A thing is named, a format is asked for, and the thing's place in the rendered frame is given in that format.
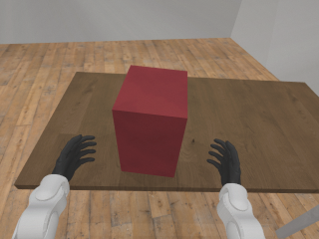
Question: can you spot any table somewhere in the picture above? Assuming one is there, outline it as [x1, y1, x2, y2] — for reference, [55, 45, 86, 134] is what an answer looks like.
[14, 72, 319, 239]

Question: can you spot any right robot forearm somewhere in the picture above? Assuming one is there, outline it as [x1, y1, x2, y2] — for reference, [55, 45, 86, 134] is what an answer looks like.
[216, 183, 266, 239]

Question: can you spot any right robot hand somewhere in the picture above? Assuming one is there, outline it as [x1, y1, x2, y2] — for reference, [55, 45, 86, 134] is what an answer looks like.
[206, 138, 241, 187]

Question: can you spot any left robot hand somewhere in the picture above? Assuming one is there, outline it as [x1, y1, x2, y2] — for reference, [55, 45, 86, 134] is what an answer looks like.
[52, 134, 97, 182]

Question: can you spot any left robot forearm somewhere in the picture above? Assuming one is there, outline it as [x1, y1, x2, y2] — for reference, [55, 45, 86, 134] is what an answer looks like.
[11, 174, 70, 239]

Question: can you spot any carton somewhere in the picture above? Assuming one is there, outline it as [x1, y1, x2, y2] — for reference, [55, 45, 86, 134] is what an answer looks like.
[112, 65, 187, 178]

